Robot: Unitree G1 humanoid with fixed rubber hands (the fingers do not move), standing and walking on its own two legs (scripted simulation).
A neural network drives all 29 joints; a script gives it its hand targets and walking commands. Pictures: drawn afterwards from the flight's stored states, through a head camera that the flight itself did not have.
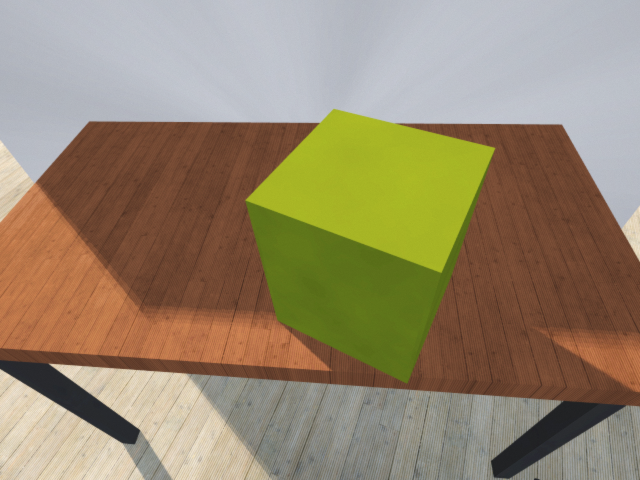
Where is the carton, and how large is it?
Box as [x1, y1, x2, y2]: [245, 109, 494, 382]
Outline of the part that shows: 333,109 245,200 274,309 278,320 396,378 407,382 451,275 494,148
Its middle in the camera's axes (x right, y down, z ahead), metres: +0.07 +0.01 +0.52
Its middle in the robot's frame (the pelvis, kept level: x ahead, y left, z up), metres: +0.40 -0.03 +0.08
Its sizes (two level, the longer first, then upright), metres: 0.210 0.200 0.250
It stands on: a table, 0.71 m high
